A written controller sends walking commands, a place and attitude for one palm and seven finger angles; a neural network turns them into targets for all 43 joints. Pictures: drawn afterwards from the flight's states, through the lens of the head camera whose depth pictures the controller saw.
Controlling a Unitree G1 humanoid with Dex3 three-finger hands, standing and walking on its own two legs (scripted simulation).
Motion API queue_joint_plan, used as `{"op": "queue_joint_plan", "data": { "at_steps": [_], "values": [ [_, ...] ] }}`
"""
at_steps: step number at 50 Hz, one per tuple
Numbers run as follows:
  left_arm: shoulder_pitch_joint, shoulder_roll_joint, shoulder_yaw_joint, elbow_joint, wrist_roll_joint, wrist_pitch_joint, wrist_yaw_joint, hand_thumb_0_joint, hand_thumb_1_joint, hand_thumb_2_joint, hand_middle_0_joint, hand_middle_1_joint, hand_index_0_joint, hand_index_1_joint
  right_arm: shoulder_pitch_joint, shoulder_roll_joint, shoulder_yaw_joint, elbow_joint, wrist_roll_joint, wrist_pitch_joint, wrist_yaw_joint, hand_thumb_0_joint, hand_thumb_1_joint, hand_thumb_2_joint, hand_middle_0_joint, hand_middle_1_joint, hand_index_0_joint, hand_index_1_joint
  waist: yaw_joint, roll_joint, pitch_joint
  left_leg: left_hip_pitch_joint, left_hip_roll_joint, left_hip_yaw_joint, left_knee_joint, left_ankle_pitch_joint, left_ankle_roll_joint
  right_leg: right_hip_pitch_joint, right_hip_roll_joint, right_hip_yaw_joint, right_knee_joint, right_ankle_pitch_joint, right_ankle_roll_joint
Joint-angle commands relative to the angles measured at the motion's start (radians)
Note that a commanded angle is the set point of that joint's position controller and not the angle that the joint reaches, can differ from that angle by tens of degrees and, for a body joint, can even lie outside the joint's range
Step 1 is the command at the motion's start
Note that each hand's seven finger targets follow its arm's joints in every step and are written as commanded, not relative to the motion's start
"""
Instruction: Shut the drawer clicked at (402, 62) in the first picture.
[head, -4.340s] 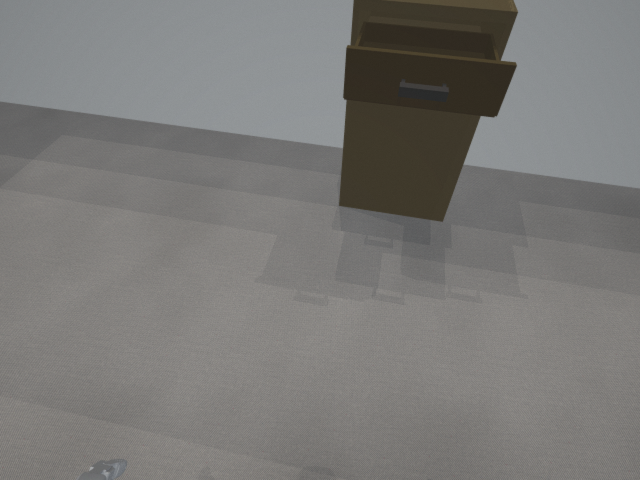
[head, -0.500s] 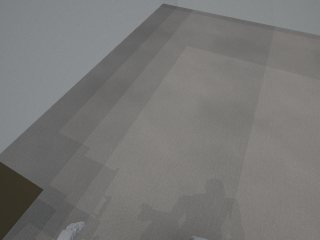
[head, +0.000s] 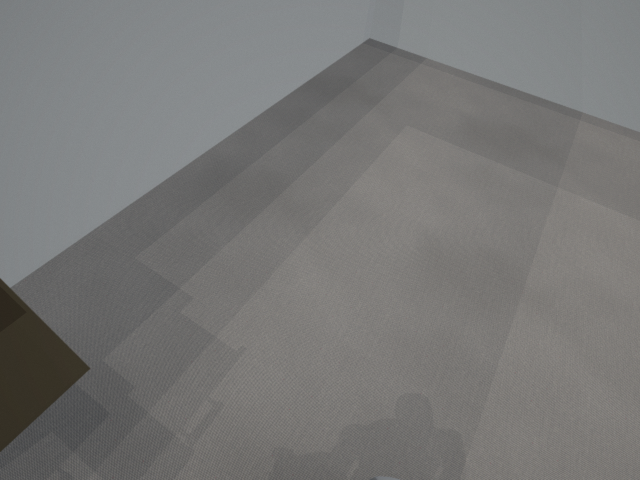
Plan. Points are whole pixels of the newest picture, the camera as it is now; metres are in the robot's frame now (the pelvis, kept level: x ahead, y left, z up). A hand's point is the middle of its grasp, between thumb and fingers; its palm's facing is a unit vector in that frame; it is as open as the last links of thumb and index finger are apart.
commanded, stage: turn to face it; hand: left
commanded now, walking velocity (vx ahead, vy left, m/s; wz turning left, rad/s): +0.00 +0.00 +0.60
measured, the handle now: out of the picture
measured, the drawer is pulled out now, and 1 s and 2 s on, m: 0.28 0.28 0.28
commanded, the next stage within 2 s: take the last steps up to it in 1.48 s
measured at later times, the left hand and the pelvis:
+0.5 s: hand out of the picture -0.01 +0.15 -0.14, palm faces +0.34 -0.90 -0.29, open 7.4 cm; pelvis -0.03 -0.06 +0.01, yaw +19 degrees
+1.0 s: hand out of the picture -0.14 +0.20 -0.16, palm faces +0.62 -0.73 -0.28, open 7.4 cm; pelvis -0.06 -0.03 +0.01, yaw +37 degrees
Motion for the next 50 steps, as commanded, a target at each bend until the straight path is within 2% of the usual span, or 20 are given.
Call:
{"op": "queue_joint_plan", "data": {
  "at_steps": [1,8,14,15,16,17,18,19,21,22,27,32,35,36,37,38,39,41,43,50],
  "values": [
    [-0.016,0.077,0.025,-0.088,-0.007,-0.035,-0.004,0.0,0.9,0.9,-0.2,-0.3,-0.2,-0.3,0.02,-0.214,-0.06,-0.064,0.006,-0.031,-0.016,0.0,-0.9,-0.9,0.2,0.3,0.2,0.3,0.014,0.157,-0.1,0.197,0.242,-0.308,-0.267,0.397,0.111,-0.117,-0.03,0.067,0.05,0.041,0.023],
    [-0.036,0.084,0.025,-0.11,-0.011,-0.031,-0.003,0.0,0.9,0.9,-0.2,-0.3,-0.2,-0.3,0.013,-0.261,-0.086,-0.08,0.004,-0.011,-0.005,0.0,-0.9,-0.9,0.2,0.3,0.2,0.3,-0.016,0.187,-0.102,0.199,0.219,-0.394,-0.256,0.306,0.126,-0.057,0.006,0.058,-0.147,0.002,0.032],
    [0.101,0.121,0.027,-0.098,-0.019,-0.038,0.006,0.0,0.9,0.9,-0.2,-0.3,-0.2,-0.3,-0.091,-0.289,-0.101,-0.129,0.006,0.01,0.01,0.0,-0.9,-0.9,0.2,0.3,0.2,0.3,0.047,0.212,-0.115,0.013,0.144,-0.444,-0.208,0.201,0.072,0.235,0.045,0.038,-0.492,0.128,0.007],
    [0.15,0.149,0.035,-0.091,-0.016,-0.043,0.009,0.0,0.9,0.9,-0.2,-0.3,-0.2,-0.3,-0.114,-0.268,-0.1,-0.144,0.012,0.014,0.014,0.0,-0.9,-0.9,0.2,0.3,0.2,0.3,0.074,0.167,-0.108,-0.103,0.098,-0.414,-0.163,0.086,0.027,0.364,0.009,0.057,-0.641,0.184,-0.008],
    [0.174,0.238,0.051,-0.099,0.003,-0.051,0.016,0.0,0.9,0.9,-0.2,-0.3,-0.2,-0.3,-0.109,-0.206,-0.092,-0.163,0.02,0.019,0.021,0.0,-0.9,-0.9,0.2,0.3,0.2,0.3,0.089,-0.077,-0.086,-0.295,-0.022,-0.28,0.059,-0.118,-0.049,0.456,-0.216,0.285,-0.802,0.022,-0.082],
    [0.117,0.301,0.051,-0.131,0.008,-0.047,0.016,0.0,0.9,0.9,-0.2,-0.3,-0.2,-0.3,-0.126,-0.18,-0.088,-0.192,0.011,0.016,0.02,0.0,-0.9,-0.9,0.2,0.3,0.2,0.3,0.086,-0.269,-0.028,-0.37,-0.094,-0.125,0.325,-0.274,-0.098,0.326,-0.443,0.48,-0.868,-0.035,-0.186],
    [0.07,0.268,0.051,-0.15,-0.001,-0.051,0.023,0.0,0.9,0.9,-0.2,-0.3,-0.2,-0.3,-0.148,-0.235,-0.097,-0.191,-0.001,0.025,0.022,0.0,-0.9,-0.9,0.2,0.3,0.2,0.3,0.073,-0.226,-0.019,-0.31,-0.032,-0.17,0.47,-0.265,-0.082,0.197,-0.442,0.449,-0.862,-0.012,-0.199],
    [0.007,0.243,0.041,-0.16,0.0,-0.052,0.019,0.0,0.9,0.9,-0.2,-0.3,-0.2,-0.3,-0.15,-0.224,-0.099,-0.171,0.0,0.034,0.03,0.0,-0.9,-0.9,0.2,0.3,0.2,0.3,0.039,-0.172,0.038,-0.289,-0.012,-0.163,0.569,-0.204,-0.081,0.116,-0.373,0.364,-0.843,0.026,-0.182],
    [-0.052,0.194,0.02,-0.171,0.004,-0.063,0.013,0.0,0.9,0.9,-0.2,-0.3,-0.2,-0.3,-0.102,-0.209,-0.09,-0.139,-0.001,0.036,0.042,0.0,-0.9,-0.9,0.2,0.3,0.2,0.3,-0.003,-0.12,0.065,-0.28,0.011,-0.109,0.645,-0.098,-0.106,0.131,-0.277,0.156,-0.76,0.23,-0.152],
    [-0.031,0.191,0.017,-0.17,0.004,-0.066,0.012,0.0,0.9,0.9,-0.2,-0.3,-0.2,-0.3,-0.103,-0.205,-0.086,-0.138,0.002,0.036,0.045,0.0,-0.9,-0.9,0.2,0.3,0.2,0.3,0.007,-0.132,0.054,-0.272,0.012,-0.089,0.642,-0.085,-0.115,0.155,-0.265,0.115,-0.742,0.289,-0.149],
    [0.105,0.232,0.022,-0.136,0.008,-0.064,0.01,0.0,0.9,0.9,-0.2,-0.3,-0.2,-0.3,-0.22,-0.19,-0.069,-0.172,0.009,0.036,0.048,0.0,-0.9,-0.9,0.2,0.3,0.2,0.3,0.077,-0.132,0.013,-0.239,0.019,-0.029,0.438,-0.142,-0.136,0.3,-0.298,0.057,-0.691,0.497,-0.169],
    [0.143,0.272,0.035,-0.121,0.012,-0.057,0.006,0.0,0.9,0.9,-0.2,-0.3,-0.2,-0.3,-0.26,-0.177,-0.051,-0.189,0.018,0.02,0.048,0.0,-0.9,-0.9,0.2,0.3,0.2,0.3,0.104,-0.189,-0.051,-0.123,0.004,0.031,0.196,-0.181,-0.116,0.371,-0.326,0.01,-0.611,0.689,-0.168],
    [0.121,0.275,0.043,-0.114,0.004,-0.05,0.003,0.0,0.9,0.9,-0.2,-0.3,-0.2,-0.3,-0.176,-0.199,-0.055,-0.173,0.017,0.005,0.042,0.0,-0.9,-0.9,0.2,0.3,0.2,0.3,0.058,-0.165,-0.106,0.051,-0.008,0.059,-0.082,-0.013,-0.096,0.351,-0.306,-0.075,-0.469,0.691,-0.098],
    [0.123,0.259,0.041,-0.119,-0.004,-0.047,-0.002,0.0,0.9,0.9,-0.2,-0.3,-0.2,-0.3,-0.116,-0.249,-0.068,-0.159,0.013,-0.003,0.041,0.0,-0.9,-0.9,0.2,0.3,0.2,0.3,0.022,-0.075,-0.15,0.229,0.033,0.01,-0.192,0.154,-0.071,0.236,-0.285,-0.107,-0.327,0.611,-0.048],
    [0.121,0.198,0.035,-0.158,-0.011,-0.045,-0.011,0.0,0.9,0.9,-0.2,-0.3,-0.2,-0.3,-0.055,-0.368,-0.099,-0.155,0.006,-0.013,0.034,0.0,-0.9,-0.9,0.2,0.3,0.2,0.3,-0.015,0.234,-0.198,0.447,0.287,-0.319,-0.199,0.508,0.05,-0.062,-0.156,-0.142,-0.101,0.151,0.033],
    [0.035,0.167,0.01,-0.204,-0.002,-0.04,-0.008,0.0,0.9,0.9,-0.2,-0.3,-0.2,-0.3,0.028,-0.431,-0.109,-0.135,0.019,-0.004,0.032,0.0,-0.9,-0.9,0.2,0.3,0.2,0.3,-0.055,0.307,-0.177,0.439,0.429,-0.413,-0.187,0.797,0.156,-0.189,-0.103,-0.074,0.051,-0.218,0.053],
    [-0.017,0.172,0.015,-0.199,0.001,-0.03,0.003,0.0,0.9,0.9,-0.2,-0.3,-0.2,-0.3,0.054,-0.393,-0.104,-0.109,0.017,-0.009,0.02,0.0,-0.9,-0.9,0.2,0.3,0.2,0.3,-0.068,0.261,-0.176,0.377,0.393,-0.406,-0.181,0.733,0.168,-0.194,-0.1,0.022,0.117,-0.186,0.043],
    [-0.027,0.176,0.025,-0.171,-0.008,-0.028,-0.005,0.0,0.9,0.9,-0.2,-0.3,-0.2,-0.3,-0.08,-0.341,-0.088,-0.14,0.009,-0.008,0.008,0.0,-0.9,-0.9,0.2,0.3,0.2,0.3,-0.017,0.251,-0.055,0.208,0.293,-0.336,-0.22,0.532,0.132,-0.183,-0.104,0.06,0.157,-0.048,0.044],
    [0.033,0.176,0.028,-0.139,-0.004,-0.028,-0.015,0.0,0.9,0.9,-0.2,-0.3,-0.2,-0.3,-0.149,-0.303,-0.073,-0.16,0.01,-0.015,0.009,0.0,-0.9,-0.9,0.2,0.3,0.2,0.3,0.031,0.214,-0.064,0.172,0.216,-0.265,-0.228,0.487,0.09,-0.131,-0.087,0.052,0.136,0.049,0.048],
    [-0.019,0.158,0.021,-0.169,-0.009,-0.027,-0.006,0.0,0.9,0.9,-0.2,-0.3,-0.2,-0.3,-0.092,-0.307,-0.084,-0.144,0.007,-0.008,0.011,0.0,-0.9,-0.9,0.2,0.3,0.2,0.3,0.005,0.164,-0.065,0.189,0.206,-0.369,-0.241,0.38,0.126,-0.083,-0.034,0.063,-0.072,0.03,0.054]
  ]
}}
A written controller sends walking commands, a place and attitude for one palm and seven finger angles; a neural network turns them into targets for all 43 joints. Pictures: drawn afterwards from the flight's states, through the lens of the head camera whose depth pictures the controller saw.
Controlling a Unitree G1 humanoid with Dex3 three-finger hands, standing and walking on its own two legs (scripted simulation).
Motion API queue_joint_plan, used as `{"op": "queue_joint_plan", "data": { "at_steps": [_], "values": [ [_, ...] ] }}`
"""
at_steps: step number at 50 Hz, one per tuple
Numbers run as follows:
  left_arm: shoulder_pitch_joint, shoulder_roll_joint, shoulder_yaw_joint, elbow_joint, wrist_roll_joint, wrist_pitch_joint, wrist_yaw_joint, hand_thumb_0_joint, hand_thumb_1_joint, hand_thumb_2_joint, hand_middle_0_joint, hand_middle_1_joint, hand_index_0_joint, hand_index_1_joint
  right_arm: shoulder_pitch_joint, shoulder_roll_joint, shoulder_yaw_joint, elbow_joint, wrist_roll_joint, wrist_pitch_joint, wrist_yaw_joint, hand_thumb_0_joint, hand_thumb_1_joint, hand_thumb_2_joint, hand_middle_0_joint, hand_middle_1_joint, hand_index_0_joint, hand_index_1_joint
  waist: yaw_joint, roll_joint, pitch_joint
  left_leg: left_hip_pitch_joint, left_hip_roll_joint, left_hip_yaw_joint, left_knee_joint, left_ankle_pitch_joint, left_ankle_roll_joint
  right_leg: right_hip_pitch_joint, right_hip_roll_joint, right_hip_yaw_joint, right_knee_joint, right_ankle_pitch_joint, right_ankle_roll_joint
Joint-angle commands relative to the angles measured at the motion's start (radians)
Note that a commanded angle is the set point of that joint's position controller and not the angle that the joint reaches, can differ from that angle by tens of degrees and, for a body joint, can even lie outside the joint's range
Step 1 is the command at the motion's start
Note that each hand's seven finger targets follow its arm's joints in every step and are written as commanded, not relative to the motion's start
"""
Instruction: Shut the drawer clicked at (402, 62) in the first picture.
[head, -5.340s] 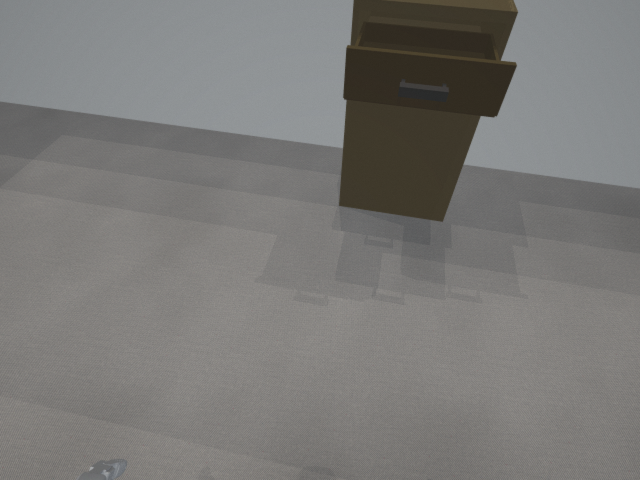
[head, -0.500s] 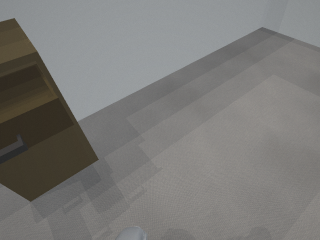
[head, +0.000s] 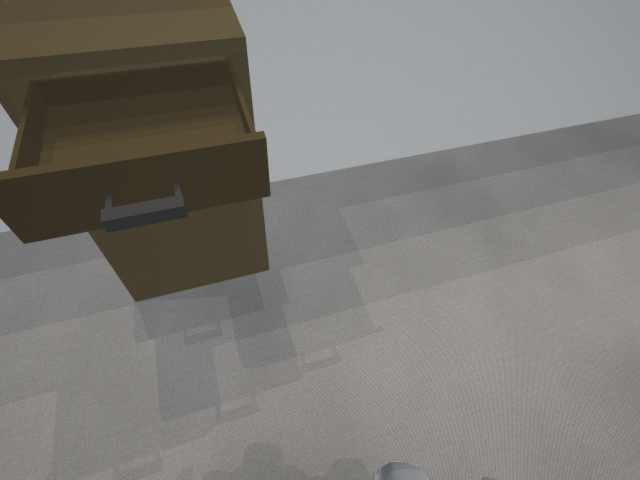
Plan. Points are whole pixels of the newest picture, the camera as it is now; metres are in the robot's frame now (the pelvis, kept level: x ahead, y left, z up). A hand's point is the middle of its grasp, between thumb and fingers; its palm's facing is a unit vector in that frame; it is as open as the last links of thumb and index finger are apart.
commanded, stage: turn to face it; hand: left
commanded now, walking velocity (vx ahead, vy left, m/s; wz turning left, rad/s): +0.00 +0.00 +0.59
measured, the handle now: (145, 203) +0.50 +0.33 -0.01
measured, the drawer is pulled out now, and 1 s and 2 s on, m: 0.28 0.28 0.28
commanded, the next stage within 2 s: take the last steps up to it in 0.48 s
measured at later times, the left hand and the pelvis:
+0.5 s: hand out of the picture -0.01 +0.17 -0.15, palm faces +0.29 -0.92 -0.25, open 7.4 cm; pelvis -0.02 -0.03 +0.00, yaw +16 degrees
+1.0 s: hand out of the picture -0.05 +0.20 -0.17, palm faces +0.35 -0.92 -0.17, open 7.4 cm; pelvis -0.01 +0.02 +0.01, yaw +19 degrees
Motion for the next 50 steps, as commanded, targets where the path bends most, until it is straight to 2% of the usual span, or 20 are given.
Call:
{"op": "queue_joint_plan", "data": {
  "at_steps": [1,5,7,8,9,10,11,13,15,24,28,29,30,31,32,34,35,37,43,50],
  "values": [
    [-0.054,0.053,0.006,-0.111,-0.007,-0.035,0.003,0.0,0.9,0.9,-0.2,-0.3,-0.2,-0.3,0.048,-0.226,-0.073,-0.052,-0.003,-0.019,-0.014,0.0,-0.9,-0.9,0.2,0.3,0.2,0.3,-0.043,0.163,-0.107,0.121,0.245,-0.292,-0.147,0.353,0.143,-0.015,0.029,0.009,-0.121,-0.026,-0.005],
    [0.003,0.046,0.002,-0.113,-0.014,-0.043,0.009,0.0,0.9,0.9,-0.2,-0.3,-0.2,-0.3,0.011,-0.224,-0.078,-0.066,-0.006,-0.01,-0.013,0.0,-0.9,-0.9,0.2,0.3,0.2,0.3,-0.012,0.205,-0.126,0.029,0.218,-0.343,-0.096,0.377,0.132,0.161,0.076,0.0,-0.326,0.002,-0.026],
    [0.074,0.06,0.006,-0.096,-0.014,-0.057,0.014,0.0,0.9,0.9,-0.2,-0.3,-0.2,-0.3,-0.001,-0.204,-0.076,-0.073,0.003,-0.007,-0.011,0.0,-0.9,-0.9,0.2,0.3,0.2,0.3,0.025,0.15,-0.143,-0.072,0.169,-0.332,-0.016,0.301,0.085,0.343,0.073,-0.005,-0.57,0.164,-0.035],
    [0.099,0.12,0.016,-0.095,-0.003,-0.072,0.02,0.0,0.9,0.9,-0.2,-0.3,-0.2,-0.3,0.018,-0.154,-0.071,-0.076,0.013,-0.009,-0.005,0.0,-0.9,-0.9,0.2,0.3,0.2,0.3,0.037,-0.01,-0.164,-0.196,0.095,-0.267,0.113,0.141,0.021,0.491,-0.051,0.116,-0.722,0.195,-0.064],
    [0.111,0.209,0.033,-0.1,0.013,-0.078,0.025,0.0,0.9,0.9,-0.2,-0.3,-0.2,-0.3,0.035,-0.086,-0.058,-0.1,0.014,-0.013,-0.002,0.0,-0.9,-0.9,0.2,0.3,0.2,0.3,0.039,-0.305,-0.151,-0.369,-0.067,-0.046,0.358,-0.295,-0.07,0.539,-0.341,0.389,-0.773,0.323,-0.183],
    [0.102,0.205,0.028,-0.112,0.003,-0.071,0.025,0.0,0.9,0.9,-0.2,-0.3,-0.2,-0.3,0.019,-0.142,-0.072,-0.1,0.0,-0.004,-0.005,0.0,-0.9,-0.9,0.2,0.3,0.2,0.3,0.043,-0.226,-0.148,-0.327,-0.019,-0.088,0.547,-0.356,-0.063,0.393,-0.392,0.375,-0.765,0.318,-0.252],
    [0.044,0.171,0.025,-0.119,0.002,-0.071,0.026,0.0,0.9,0.9,-0.2,-0.3,-0.2,-0.3,0.011,-0.136,-0.075,-0.083,-0.001,0.007,-0.001,0.0,-0.9,-0.9,0.2,0.3,0.2,0.3,0.016,-0.212,-0.108,-0.314,0.0,-0.091,0.651,-0.31,-0.061,0.309,-0.336,0.344,-0.774,0.27,-0.257],
    [-0.056,0.104,0.004,-0.133,0.001,-0.069,0.023,0.0,0.9,0.9,-0.2,-0.3,-0.2,-0.3,0.052,-0.129,-0.072,-0.039,-0.004,0.019,0.012,0.0,-0.9,-0.9,0.2,0.3,0.2,0.3,-0.037,-0.12,-0.04,-0.302,0.034,-0.057,0.739,-0.168,-0.075,0.239,-0.231,0.162,-0.758,0.247,-0.22],
    [-0.041,0.086,-0.003,-0.128,0.003,-0.076,0.023,0.0,0.9,0.9,-0.2,-0.3,-0.2,-0.3,0.072,-0.111,-0.064,-0.022,-0.005,0.023,0.016,0.0,-0.9,-0.9,0.2,0.3,0.2,0.3,-0.034,-0.16,-0.033,-0.287,0.04,-0.024,0.735,-0.116,-0.089,0.242,-0.197,0.079,-0.754,0.282,-0.208],
    [0.12,0.147,0.016,-0.033,0.018,-0.07,0.02,0.0,0.9,0.9,-0.2,-0.3,-0.2,-0.3,-0.044,-0.07,-0.029,-0.025,0.011,0.009,0.006,0.0,-0.9,-0.9,0.2,0.3,0.2,0.3,0.049,-0.18,-0.079,-0.154,0.039,0.068,0.314,-0.237,-0.09,0.374,-0.245,0.046,-0.69,0.525,-0.257],
    [0.086,0.141,0.017,-0.004,0.009,-0.06,0.019,0.0,0.9,0.9,-0.2,-0.3,-0.2,-0.3,0.058,-0.072,-0.021,0.013,0.014,-0.01,-0.004,0.0,-0.9,-0.9,0.2,0.3,0.2,0.3,-0.008,-0.165,-0.122,0.059,0.027,0.097,-0.021,-0.043,-0.069,0.321,-0.211,-0.022,-0.567,0.528,-0.183],
    [0.087,0.11,0.009,-0.004,-0.003,-0.053,0.018,0.0,0.9,0.9,-0.2,-0.3,-0.2,-0.3,0.101,-0.11,-0.026,0.026,0.011,-0.022,-0.005,0.0,-0.9,-0.9,0.2,0.3,0.2,0.3,-0.031,-0.05,-0.146,0.186,0.082,0.045,-0.137,0.076,-0.052,0.23,-0.169,-0.066,-0.461,0.41,-0.132],
    [0.12,0.034,-0.005,-0.02,-0.01,-0.047,0.011,0.0,0.9,0.9,-0.2,-0.3,-0.2,-0.3,0.111,-0.201,-0.042,0.023,-0.002,-0.031,-0.009,0.0,-0.9,-0.9,0.2,0.3,0.2,0.3,-0.028,0.251,-0.151,0.279,0.313,-0.247,-0.192,0.235,0.033,0.019,-0.043,-0.129,-0.3,0.035,-0.059],
    [0.079,0.015,-0.021,-0.037,0.0,-0.045,0.009,0.0,0.9,0.9,-0.2,-0.3,-0.2,-0.3,0.141,-0.251,-0.047,0.027,-0.005,-0.022,-0.012,0.0,-0.9,-0.9,0.2,0.3,0.2,0.3,-0.055,0.304,-0.126,0.208,0.424,-0.341,-0.236,0.217,0.13,-0.03,-0.001,-0.093,-0.159,-0.209,-0.054],
    [0.024,0.023,-0.02,-0.026,0.009,-0.037,0.011,0.0,0.9,0.9,-0.2,-0.3,-0.2,-0.3,0.16,-0.225,-0.043,0.047,-0.011,-0.031,-0.028,0.0,-0.9,-0.9,0.2,0.3,0.2,0.3,-0.076,0.296,-0.094,0.173,0.39,-0.366,-0.276,0.088,0.14,-0.069,0.008,-0.026,-0.057,-0.185,-0.058],
    [0.018,0.037,-0.017,0.011,0.012,-0.042,-0.007,0.0,0.9,0.9,-0.2,-0.3,-0.2,-0.3,0.119,-0.169,-0.026,0.046,-0.007,-0.039,-0.038,0.0,-0.9,-0.9,0.2,0.3,0.2,0.3,-0.051,0.225,0.0,0.118,0.339,-0.32,-0.32,-0.148,0.14,-0.127,0.0,0.013,0.046,-0.06,-0.072],
    [0.041,0.03,-0.02,0.036,0.016,-0.05,-0.017,0.0,0.9,0.9,-0.2,-0.3,-0.2,-0.3,0.103,-0.138,-0.015,0.045,-0.005,-0.049,-0.037,0.0,-0.9,-0.9,0.2,0.3,0.2,0.3,-0.032,0.153,0.025,0.104,0.293,-0.273,-0.334,-0.155,0.122,-0.116,0.002,0.007,0.056,0.019,-0.072],
    [0.096,0.012,-0.028,0.075,0.016,-0.057,-0.023,0.0,0.9,0.9,-0.2,-0.3,-0.2,-0.3,0.123,-0.117,-0.013,0.058,0.002,-0.066,-0.039,0.0,-0.9,-0.9,0.2,0.3,0.2,0.3,-0.022,0.141,0.004,0.147,0.257,-0.201,-0.34,-0.08,0.114,-0.109,0.005,-0.007,0.042,0.087,-0.065],
    [0.059,0.009,-0.026,0.085,0.014,-0.064,-0.025,0.0,0.9,0.9,-0.2,-0.3,-0.2,-0.3,0.254,-0.085,-0.017,0.115,0.007,-0.09,-0.047,0.0,-0.9,-0.9,0.2,0.3,0.2,0.3,-0.043,0.113,0.023,0.235,0.289,-0.2,-0.354,0.044,0.137,-0.176,-0.008,0.007,-0.004,0.143,-0.053],
    [-0.051,-0.032,-0.023,0.057,0.008,-0.063,-0.038,0.0,0.9,0.9,-0.2,-0.3,-0.2,-0.3,0.302,-0.093,-0.024,0.158,-0.004,-0.096,-0.049,0.0,-0.9,-0.9,0.2,0.3,0.2,0.3,-0.056,0.122,0.08,0.203,0.319,-0.192,-0.386,-0.032,0.159,-0.166,-0.028,-0.011,-0.174,0.151,-0.058]
  ]
}}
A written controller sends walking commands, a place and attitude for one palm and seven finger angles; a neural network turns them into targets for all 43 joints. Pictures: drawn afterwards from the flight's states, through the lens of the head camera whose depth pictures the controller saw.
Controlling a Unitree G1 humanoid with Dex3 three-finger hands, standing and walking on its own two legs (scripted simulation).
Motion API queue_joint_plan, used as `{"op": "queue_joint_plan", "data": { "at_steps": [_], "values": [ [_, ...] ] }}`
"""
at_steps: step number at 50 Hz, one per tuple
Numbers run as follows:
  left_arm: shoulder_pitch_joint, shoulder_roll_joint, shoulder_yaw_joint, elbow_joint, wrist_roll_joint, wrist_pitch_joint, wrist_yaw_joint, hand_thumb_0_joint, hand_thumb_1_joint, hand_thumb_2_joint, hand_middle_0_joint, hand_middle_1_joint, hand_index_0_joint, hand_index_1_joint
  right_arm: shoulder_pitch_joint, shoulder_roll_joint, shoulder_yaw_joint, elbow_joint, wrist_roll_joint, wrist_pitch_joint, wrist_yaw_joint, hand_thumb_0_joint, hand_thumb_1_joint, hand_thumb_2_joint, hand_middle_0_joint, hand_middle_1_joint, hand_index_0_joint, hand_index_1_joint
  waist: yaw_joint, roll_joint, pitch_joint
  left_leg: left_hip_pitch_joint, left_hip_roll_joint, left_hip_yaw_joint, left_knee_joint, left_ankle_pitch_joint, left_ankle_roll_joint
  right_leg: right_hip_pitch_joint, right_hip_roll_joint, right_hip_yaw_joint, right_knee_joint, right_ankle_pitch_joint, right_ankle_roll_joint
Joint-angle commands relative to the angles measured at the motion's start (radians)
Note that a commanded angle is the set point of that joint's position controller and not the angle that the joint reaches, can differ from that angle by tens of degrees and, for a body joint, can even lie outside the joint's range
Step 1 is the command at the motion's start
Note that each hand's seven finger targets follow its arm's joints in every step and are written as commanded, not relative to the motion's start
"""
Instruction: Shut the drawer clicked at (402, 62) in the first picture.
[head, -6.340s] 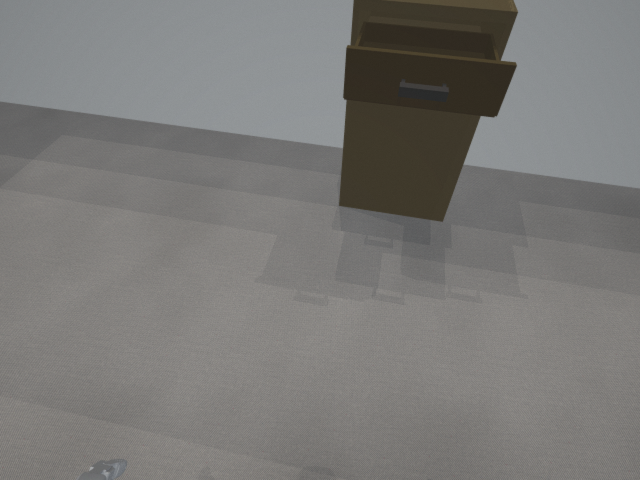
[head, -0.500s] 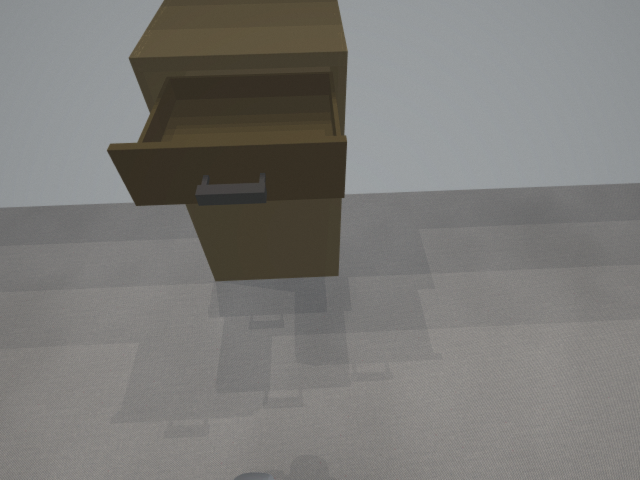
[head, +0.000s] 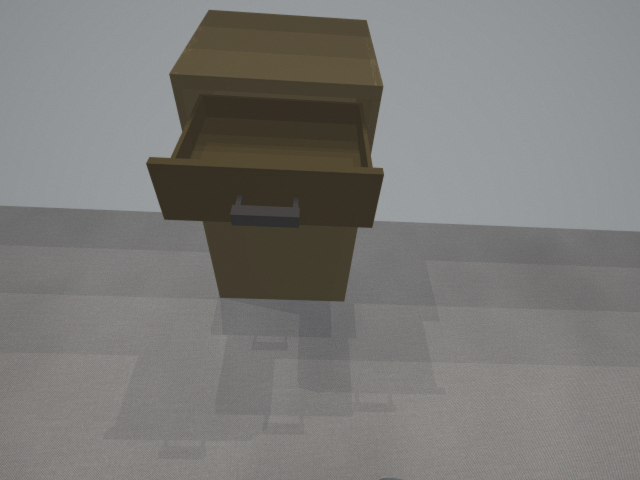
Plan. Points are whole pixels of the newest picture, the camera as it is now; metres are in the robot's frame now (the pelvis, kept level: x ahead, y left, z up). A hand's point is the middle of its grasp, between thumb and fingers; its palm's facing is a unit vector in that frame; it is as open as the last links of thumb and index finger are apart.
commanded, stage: take the last steps up to it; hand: left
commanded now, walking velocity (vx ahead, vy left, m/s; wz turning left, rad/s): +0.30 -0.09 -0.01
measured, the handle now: (266, 208) +0.58 +0.13 -0.02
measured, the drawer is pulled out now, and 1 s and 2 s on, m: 0.28 0.28 0.28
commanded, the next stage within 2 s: come to a stop and stand still in 0.64 s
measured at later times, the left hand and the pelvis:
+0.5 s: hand out of the picture +0.16 +0.09 -0.17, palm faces +0.07 -0.97 -0.23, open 7.2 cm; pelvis +0.14 -0.09 +0.00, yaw +1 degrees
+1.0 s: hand (261, 429) +0.24 +0.10 -0.19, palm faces +0.11 -0.98 -0.17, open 7.4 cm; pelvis +0.26 -0.07 -0.01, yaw +2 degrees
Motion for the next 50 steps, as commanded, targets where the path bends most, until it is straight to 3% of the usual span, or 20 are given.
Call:
{"op": "queue_joint_plan", "data": {
  "at_steps": [1,6,9,10,11,12,13,15,17,23,31,34,35,36,37,38,40,42,47,50],
  "values": [
    [-0.153,0.036,0.007,-0.112,-0.008,-0.042,-0.011,0.0,0.9,0.9,-0.2,-0.3,-0.2,-0.3,0.088,-0.165,-0.041,-0.007,-0.004,-0.025,-0.01,0.0,-0.9,-0.9,0.2,0.3,0.2,0.3,-0.04,0.15,0.15,-0.015,0.329,-0.248,-0.162,-0.042,0.135,-0.141,-0.025,0.002,-0.115,0.002,-0.01],
    [-0.185,0.012,0.012,-0.122,-0.011,-0.062,-0.015,0.0,0.9,0.9,-0.2,-0.3,-0.2,-0.3,0.094,-0.172,-0.047,0.02,-0.014,-0.022,-0.006,0.0,-0.9,-0.9,0.2,0.3,0.2,0.3,-0.035,0.174,0.126,-0.065,0.324,-0.202,-0.08,0.066,0.115,0.024,0.016,-0.05,-0.286,-0.032,-0.032],
    [0.001,0.047,0.027,-0.057,-0.008,-0.08,-0.008,0.0,0.9,0.9,-0.2,-0.3,-0.2,-0.3,0.077,-0.151,-0.042,0.032,-0.008,-0.019,-0.003,0.0,-0.9,-0.9,0.2,0.3,0.2,0.3,0.054,0.091,0.042,-0.183,0.235,-0.111,0.154,0.116,0.046,0.378,0.067,-0.084,-0.482,0.053,-0.058],
    [0.135,0.116,0.041,-0.015,-0.003,-0.094,0.001,0.0,0.9,0.9,-0.2,-0.3,-0.2,-0.3,0.091,-0.113,-0.035,0.029,0.004,-0.025,0.005,0.0,-0.9,-0.9,0.2,0.3,0.2,0.3,0.109,-0.038,-0.042,-0.349,0.171,-0.03,0.397,0.05,0.003,0.622,-0.075,0.08,-0.54,-0.034,-0.11],
    [0.263,0.225,0.064,0.015,-0.007,-0.1,0.013,0.0,0.9,0.9,-0.2,-0.3,-0.2,-0.3,0.085,-0.056,-0.016,-0.009,0.013,-0.03,0.01,0.0,-0.9,-0.9,0.2,0.3,0.2,0.3,0.137,-0.289,-0.123,-0.575,0.048,0.054,0.705,-0.334,-0.037,0.784,-0.328,0.452,-0.656,-0.01,-0.214],
    [0.27,0.226,0.06,0.014,-0.023,-0.099,0.019,0.0,0.9,0.9,-0.2,-0.3,-0.2,-0.3,0.029,-0.111,-0.026,-0.027,0.011,-0.022,0.01,0.0,-0.9,-0.9,0.2,0.3,0.2,0.3,0.15,-0.186,-0.127,-0.595,0.084,-0.045,0.867,-0.362,-0.021,0.674,-0.361,0.511,-0.729,-0.102,-0.255],
    [0.193,0.196,0.054,-0.002,-0.021,-0.093,0.025,0.0,0.9,0.9,-0.2,-0.3,-0.2,-0.3,-0.023,-0.1,-0.039,-0.04,0.01,-0.017,0.013,0.0,-0.9,-0.9,0.2,0.3,0.2,0.3,0.124,-0.104,-0.062,-0.615,0.112,-0.061,0.955,-0.289,-0.016,0.571,-0.352,0.491,-0.763,-0.214,-0.261],
    [0.056,0.088,0.024,-0.034,-0.017,-0.099,0.033,0.0,0.9,0.9,-0.2,-0.3,-0.2,-0.3,-0.045,-0.079,-0.04,-0.032,-0.002,-0.008,0.022,0.0,-0.9,-0.9,0.2,0.3,0.2,0.3,0.056,-0.007,0.071,-0.586,0.172,-0.064,0.937,-0.137,-0.03,0.365,-0.269,0.302,-0.782,-0.151,-0.23],
    [0.027,0.035,0.003,-0.037,-0.013,-0.11,0.035,0.0,0.9,0.9,-0.2,-0.3,-0.2,-0.3,0.012,-0.04,-0.037,-0.011,-0.008,0.013,0.026,0.0,-0.9,-0.9,0.2,0.3,0.2,0.3,0.002,-0.033,0.096,-0.518,0.176,-0.039,0.879,-0.069,-0.053,0.261,-0.205,0.144,-0.798,0.001,-0.197],
    [0.095,0.041,-0.005,-0.014,-0.011,-0.13,0.034,0.0,0.9,0.9,-0.2,-0.3,-0.2,-0.3,-0.081,-0.041,-0.039,-0.055,-0.006,0.022,0.041,0.0,-0.9,-0.9,0.2,0.3,0.2,0.3,0.0,-0.072,0.097,-0.536,0.168,0.002,0.69,0.007,-0.083,0.315,-0.166,0.062,-0.785,0.273,-0.215],
    [0.196,0.067,-0.004,0.041,-0.008,-0.119,0.038,0.0,0.9,0.9,-0.2,-0.3,-0.2,-0.3,-0.296,-0.041,-0.02,-0.109,0.002,-0.001,0.048,0.0,-0.9,-0.9,0.2,0.3,0.2,0.3,0.058,-0.055,0.11,-0.432,0.11,0.05,0.395,-0.028,-0.047,0.43,-0.177,0.049,-0.693,0.481,-0.21],
    [0.186,0.065,-0.005,0.053,-0.013,-0.111,0.042,0.0,0.9,0.9,-0.2,-0.3,-0.2,-0.3,-0.184,-0.06,-0.018,-0.071,-0.002,-0.013,0.031,0.0,-0.9,-0.9,0.2,0.3,0.2,0.3,-0.003,-0.024,0.057,-0.199,0.055,0.084,0.221,0.056,-0.028,0.408,-0.131,-0.005,-0.497,0.639,-0.167],
    [0.189,0.055,-0.009,0.049,-0.017,-0.109,0.04,0.0,0.9,0.9,-0.2,-0.3,-0.2,-0.3,-0.073,-0.103,-0.025,-0.039,-0.006,-0.021,0.021,0.0,-0.9,-0.9,0.2,0.3,0.2,0.3,-0.046,0.026,-0.021,-0.001,0.099,0.038,0.172,0.208,-0.001,0.331,-0.088,-0.036,-0.318,0.583,-0.13],
    [0.221,0.013,-0.015,0.035,-0.027,-0.108,0.037,0.0,0.9,0.9,-0.2,-0.3,-0.2,-0.3,0.033,-0.194,-0.046,-0.018,-0.015,-0.027,0.009,0.0,-0.9,-0.9,0.2,0.3,0.2,0.3,-0.072,0.199,-0.128,0.232,0.318,-0.209,0.185,0.47,0.098,0.111,0.015,-0.101,-0.088,0.208,-0.08],
    [0.211,-0.009,-0.025,0.015,-0.022,-0.114,0.039,0.0,0.9,0.9,-0.2,-0.3,-0.2,-0.3,0.082,-0.236,-0.05,-0.004,0.0,-0.016,0.005,0.0,-0.9,-0.9,0.2,0.3,0.2,0.3,-0.064,0.274,-0.143,0.238,0.473,-0.344,0.112,0.662,0.195,0.006,0.075,-0.085,0.144,-0.351,-0.071],
    [0.191,0.002,-0.024,0.008,-0.023,-0.096,0.051,0.0,0.9,0.9,-0.2,-0.3,-0.2,-0.3,0.044,-0.238,-0.039,-0.015,0.009,-0.013,-0.005,0.0,-0.9,-0.9,0.2,0.3,0.2,0.3,-0.046,0.226,-0.144,0.159,0.508,-0.372,0.099,0.716,0.213,-0.006,0.054,-0.003,0.227,-0.383,-0.068],
    [0.145,-0.022,-0.021,0.029,-0.024,-0.076,0.055,0.0,0.9,0.9,-0.2,-0.3,-0.2,-0.3,-0.135,-0.14,-0.012,-0.049,0.009,-0.009,-0.016,0.0,-0.9,-0.9,0.2,0.3,0.2,0.3,0.011,0.122,0.003,-0.107,0.416,-0.232,0.039,0.651,0.168,0.068,-0.007,0.052,0.14,-0.281,-0.039],
    [0.193,-0.054,-0.03,0.056,-0.021,-0.047,0.053,0.0,0.9,0.9,-0.2,-0.3,-0.2,-0.3,-0.205,-0.106,0.005,-0.051,0.013,-0.008,-0.016,0.0,-0.9,-0.9,0.2,0.3,0.2,0.3,0.054,0.118,0.031,-0.212,0.332,-0.107,0.006,0.607,0.11,0.179,-0.012,0.032,0.001,-0.181,-0.019],
    [0.175,-0.026,-0.018,0.03,-0.009,-0.005,0.059,0.0,0.9,0.9,-0.2,-0.3,-0.2,-0.3,-0.22,-0.125,-0.021,-0.054,0.013,0.02,-0.018,0.0,-0.9,-0.9,0.2,0.3,0.2,0.3,0.046,0.16,0.027,-0.248,0.322,-0.106,-0.023,0.364,0.111,0.204,0.009,-0.003,-0.105,-0.137,-0.013],
    [0.122,-0.013,-0.011,-0.008,-0.007,-0.002,0.056,0.0,0.9,0.9,-0.2,-0.3,-0.2,-0.3,-0.215,-0.146,-0.035,-0.06,0.006,0.03,-0.015,0.0,-0.9,-0.9,0.2,0.3,0.2,0.3,0.038,0.188,0.032,-0.242,0.326,-0.126,-0.003,0.35,0.117,0.192,0.022,-0.009,-0.146,-0.138,-0.021]
  ]
}}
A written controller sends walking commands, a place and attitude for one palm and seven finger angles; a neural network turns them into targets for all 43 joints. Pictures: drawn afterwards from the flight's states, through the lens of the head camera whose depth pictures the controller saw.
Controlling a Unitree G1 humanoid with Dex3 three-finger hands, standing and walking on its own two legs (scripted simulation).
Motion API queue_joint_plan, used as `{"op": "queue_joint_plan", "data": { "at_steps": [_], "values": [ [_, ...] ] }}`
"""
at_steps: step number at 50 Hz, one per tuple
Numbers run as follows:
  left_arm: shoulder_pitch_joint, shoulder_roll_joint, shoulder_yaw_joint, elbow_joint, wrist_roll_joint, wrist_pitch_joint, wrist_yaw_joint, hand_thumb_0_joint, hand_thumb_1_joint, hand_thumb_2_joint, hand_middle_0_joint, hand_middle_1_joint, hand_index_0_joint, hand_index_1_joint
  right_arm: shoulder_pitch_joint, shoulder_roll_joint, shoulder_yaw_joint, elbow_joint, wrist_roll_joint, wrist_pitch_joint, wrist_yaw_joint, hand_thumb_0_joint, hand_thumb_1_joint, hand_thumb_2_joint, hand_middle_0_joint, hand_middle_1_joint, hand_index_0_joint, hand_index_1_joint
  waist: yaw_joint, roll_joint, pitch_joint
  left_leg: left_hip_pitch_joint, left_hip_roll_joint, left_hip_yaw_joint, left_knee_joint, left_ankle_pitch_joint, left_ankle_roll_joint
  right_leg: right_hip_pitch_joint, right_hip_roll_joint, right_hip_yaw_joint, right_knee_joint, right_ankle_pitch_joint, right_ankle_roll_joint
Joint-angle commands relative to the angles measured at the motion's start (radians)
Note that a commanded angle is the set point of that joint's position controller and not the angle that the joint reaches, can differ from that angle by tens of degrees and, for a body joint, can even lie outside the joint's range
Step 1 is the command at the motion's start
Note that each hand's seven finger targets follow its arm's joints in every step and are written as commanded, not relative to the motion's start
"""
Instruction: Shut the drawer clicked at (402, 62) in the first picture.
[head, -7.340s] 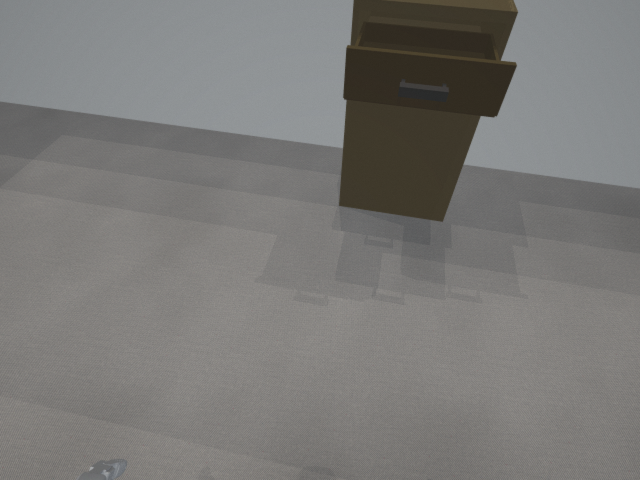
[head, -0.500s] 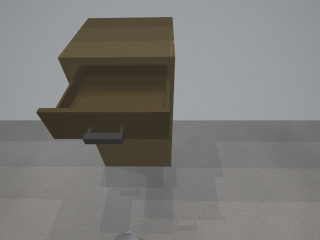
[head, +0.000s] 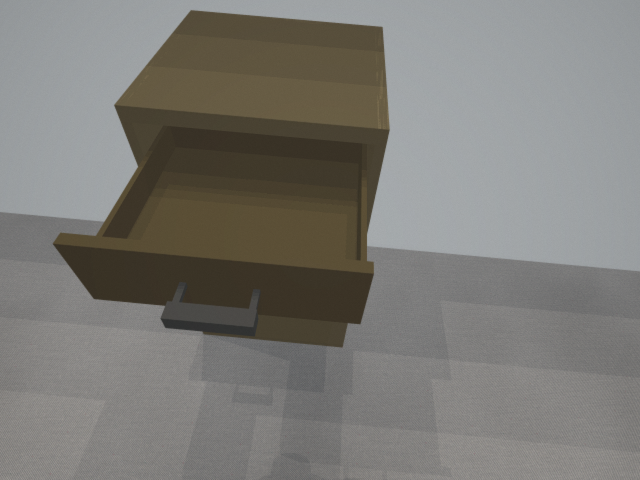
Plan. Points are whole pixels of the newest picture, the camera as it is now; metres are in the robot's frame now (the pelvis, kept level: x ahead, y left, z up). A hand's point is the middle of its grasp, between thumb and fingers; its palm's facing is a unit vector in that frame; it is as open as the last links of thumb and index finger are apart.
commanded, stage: come to a stop and stand still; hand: left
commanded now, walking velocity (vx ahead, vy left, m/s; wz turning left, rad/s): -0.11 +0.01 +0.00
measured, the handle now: (215, 305) +0.34 +0.18 -0.01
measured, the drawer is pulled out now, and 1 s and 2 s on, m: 0.28 0.28 0.28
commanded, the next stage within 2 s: look again from close up in 1.14 s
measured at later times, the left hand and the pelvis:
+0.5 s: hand out of the picture +0.02 +0.16 -0.16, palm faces +0.07 -0.97 -0.25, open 7.4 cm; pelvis -0.03 -0.03 +0.00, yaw +0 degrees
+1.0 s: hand out of the picture -0.06 +0.15 -0.17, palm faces +0.04 -0.99 -0.16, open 7.4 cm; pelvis -0.03 -0.01 +0.00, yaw -1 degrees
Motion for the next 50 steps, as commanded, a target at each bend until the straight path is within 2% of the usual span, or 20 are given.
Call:
{"op": "queue_joint_plan", "data": {
  "at_steps": [1,3,5,6,7,8,10,13,18,21,23,24,25,26,27,28,29,38,44,50],
  "values": [
    [0.108,0.048,0.013,-0.034,0.0,0.007,-0.003,0.0,0.9,0.9,-0.2,-0.3,-0.2,-0.3,0.036,-0.146,-0.041,-0.045,-0.008,-0.001,0.003,0.0,-0.9,-0.9,0.2,0.3,0.2,0.3,-0.006,0.211,-0.033,-0.031,0.282,-0.205,-0.161,0.323,0.121,0.068,0.02,-0.024,-0.045,0.018,-0.008],
    [0.111,0.061,0.016,-0.043,-0.001,-0.005,-0.003,0.0,0.9,0.9,-0.2,-0.3,-0.2,-0.3,0.046,-0.149,-0.046,-0.044,-0.007,0.003,0.005,0.0,-0.9,-0.9,0.2,0.3,0.2,0.3,0.004,0.19,-0.057,-0.013,0.266,-0.198,-0.104,0.346,0.102,0.116,0.03,-0.029,-0.166,0.081,-0.013],
    [0.123,0.092,0.019,-0.045,0.002,-0.024,0.0,0.0,0.9,0.9,-0.2,-0.3,-0.2,-0.3,0.06,-0.125,-0.048,-0.045,0.001,0.005,0.013,0.0,-0.9,-0.9,0.2,0.3,0.2,0.3,0.014,0.11,-0.088,-0.01,0.183,-0.155,0.009,0.221,0.027,0.19,0.004,0.017,-0.405,0.284,-0.02],
    [0.08,0.15,0.024,-0.058,0.007,-0.035,0.002,0.0,0.9,0.9,-0.2,-0.3,-0.2,-0.3,0.081,-0.077,-0.042,-0.051,0.01,0.007,0.018,0.0,-0.9,-0.9,0.2,0.3,0.2,0.3,-0.015,-0.043,-0.087,-0.064,0.09,-0.089,0.093,0.043,-0.037,0.193,-0.124,0.188,-0.457,0.426,-0.071],
    [0.043,0.201,0.028,-0.073,0.003,-0.04,-0.002,0.0,0.9,0.9,-0.2,-0.3,-0.2,-0.3,0.096,-0.052,-0.034,-0.058,0.009,0.016,0.025,0.0,-0.9,-0.9,0.2,0.3,0.2,0.3,-0.027,-0.101,-0.07,-0.069,0.028,-0.059,0.122,-0.168,-0.071,0.14,-0.255,0.265,-0.499,0.508,-0.151],
    [0.039,0.225,0.039,-0.083,0.004,-0.044,-0.003,0.0,0.9,0.9,-0.2,-0.3,-0.2,-0.3,0.078,-0.059,-0.036,-0.067,0.0,0.035,0.023,0.0,-0.9,-0.9,0.2,0.3,0.2,0.3,-0.007,-0.184,-0.075,-0.076,0.024,-0.077,0.213,-0.3,-0.078,0.109,-0.285,0.311,-0.534,0.543,-0.204],
    [-0.009,0.197,0.035,-0.082,0.003,-0.043,0.0,0.0,0.9,0.9,-0.2,-0.3,-0.2,-0.3,0.079,-0.078,-0.04,-0.053,-0.001,0.039,0.02,0.0,-0.9,-0.9,0.2,0.3,0.2,0.3,-0.014,-0.124,-0.054,-0.12,0.026,-0.127,0.36,-0.302,-0.076,0.143,-0.267,0.273,-0.503,0.638,-0.243],
    [-0.018,0.197,0.042,-0.09,0.001,-0.039,0.002,0.0,0.9,0.9,-0.2,-0.3,-0.2,-0.3,0.098,-0.089,-0.042,-0.043,0.003,0.04,0.024,0.0,-0.9,-0.9,0.2,0.3,0.2,0.3,-0.004,-0.096,-0.06,-0.167,0.023,-0.135,0.444,-0.281,-0.088,0.209,-0.238,0.189,-0.465,0.729,-0.231],
    [0.006,0.216,0.052,-0.09,0.005,-0.034,0.001,0.0,0.9,0.9,-0.2,-0.3,-0.2,-0.3,0.087,-0.084,-0.037,-0.057,0.005,0.034,0.026,0.0,-0.9,-0.9,0.2,0.3,0.2,0.3,0.028,-0.123,-0.071,-0.128,0.019,-0.114,0.305,-0.277,-0.095,0.249,-0.224,0.2,-0.481,0.611,-0.231],
    [-0.016,0.22,0.056,-0.087,0.004,-0.03,-0.001,0.0,0.9,0.9,-0.2,-0.3,-0.2,-0.3,0.133,-0.073,-0.029,-0.044,0.004,0.024,0.024,0.0,-0.9,-0.9,0.2,0.3,0.2,0.3,0.01,-0.142,-0.099,-0.049,0.013,-0.095,0.13,-0.206,-0.089,0.241,-0.194,0.192,-0.472,0.507,-0.203],
    [-0.049,0.202,0.049,-0.081,-0.004,-0.027,-0.004,0.0,0.9,0.9,-0.2,-0.3,-0.2,-0.3,0.189,-0.063,-0.026,-0.014,0.005,0.014,0.021,0.0,-0.9,-0.9,0.2,0.3,0.2,0.3,-0.021,-0.138,-0.095,0.118,0.008,-0.08,-0.065,-0.052,-0.082,0.127,-0.145,0.157,-0.452,0.357,-0.145],
    [-0.056,0.174,0.043,-0.086,-0.009,-0.022,-0.005,0.0,0.9,0.9,-0.2,-0.3,-0.2,-0.3,0.21,-0.079,-0.023,-0.002,0.002,0.008,0.019,0.0,-0.9,-0.9,0.2,0.3,0.2,0.3,-0.028,-0.072,-0.083,0.167,0.033,-0.103,-0.107,-0.017,-0.07,0.067,-0.099,0.134,-0.432,0.246,-0.111],
    [-0.055,0.141,0.036,-0.091,-0.012,-0.018,-0.007,0.0,0.9,0.9,-0.2,-0.3,-0.2,-0.3,0.207,-0.106,-0.024,-0.001,-0.004,0.001,0.018,0.0,-0.9,-0.9,0.2,0.3,0.2,0.3,-0.022,0.052,-0.065,0.148,0.109,-0.185,-0.132,0.023,-0.041,0.034,-0.037,0.091,-0.39,0.172,-0.076],
    [-0.051,0.118,0.029,-0.095,-0.012,-0.015,-0.011,0.0,0.9,0.9,-0.2,-0.3,-0.2,-0.3,0.176,-0.137,-0.022,-0.015,-0.007,-0.001,0.016,0.0,-0.9,-0.9,0.2,0.3,0.2,0.3,-0.006,0.114,-0.042,0.05,0.177,-0.248,-0.157,0.006,-0.011,0.067,0.006,0.042,-0.379,0.144,-0.047],
    [-0.048,0.11,0.027,-0.086,-0.008,-0.012,-0.013,0.0,0.9,0.9,-0.2,-0.3,-0.2,-0.3,0.131,-0.145,-0.02,-0.02,-0.008,0.001,0.017,0.0,-0.9,-0.9,0.2,0.3,0.2,0.3,0.008,0.121,-0.024,-0.039,0.189,-0.261,-0.19,-0.103,-0.001,0.111,0.022,0.017,-0.372,0.132,-0.033],
    [-0.052,0.104,0.024,-0.075,-0.003,-0.007,-0.014,0.0,0.9,0.9,-0.2,-0.3,-0.2,-0.3,0.117,-0.144,-0.022,-0.016,-0.006,-0.004,0.016,0.0,-0.9,-0.9,0.2,0.3,0.2,0.3,0.006,0.21,0.007,-0.102,0.195,-0.28,-0.256,-0.165,0.008,0.158,0.024,-0.01,-0.336,0.148,-0.024],
    [-0.04,0.105,0.021,-0.061,-0.002,-0.007,-0.016,0.0,0.9,0.9,-0.2,-0.3,-0.2,-0.3,0.098,-0.139,-0.017,-0.017,-0.006,-0.004,0.014,0.0,-0.9,-0.9,0.2,0.3,0.2,0.3,0.014,0.222,0.029,-0.128,0.188,-0.27,-0.276,-0.199,0.006,0.175,0.024,-0.011,-0.322,0.172,-0.023],
    [0.041,0.102,-0.002,0.017,-0.006,-0.03,-0.017,0.0,0.9,0.9,-0.2,-0.3,-0.2,-0.3,0.189,-0.092,-0.005,0.03,0.003,-0.009,0.01,0.0,-0.9,-0.9,0.2,0.3,0.2,0.3,-0.011,0.037,0.038,-0.001,0.105,-0.168,-0.182,-0.106,-0.031,0.135,-0.009,0.058,-0.467,0.223,-0.037],
    [0.072,0.08,-0.008,0.04,-0.008,-0.042,-0.012,0.0,0.9,0.9,-0.2,-0.3,-0.2,-0.3,0.218,-0.079,0.002,0.051,0.006,-0.022,0.005,0.0,-0.9,-0.9,0.2,0.3,0.2,0.3,-0.016,0.048,-0.012,0.053,0.11,-0.154,-0.158,0.008,-0.034,0.153,-0.018,0.055,-0.457,0.301,-0.041],
    [0.088,0.066,-0.009,0.055,-0.009,-0.043,-0.007,0.0,0.9,0.9,-0.2,-0.3,-0.2,-0.3,0.242,-0.058,0.007,0.07,0.006,-0.025,0.001,0.0,-0.9,-0.9,0.2,0.3,0.2,0.3,-0.016,0.058,0.011,0.04,0.111,-0.146,-0.159,0.022,-0.038,0.158,-0.016,0.053,-0.448,0.318,-0.043]
  ]
}}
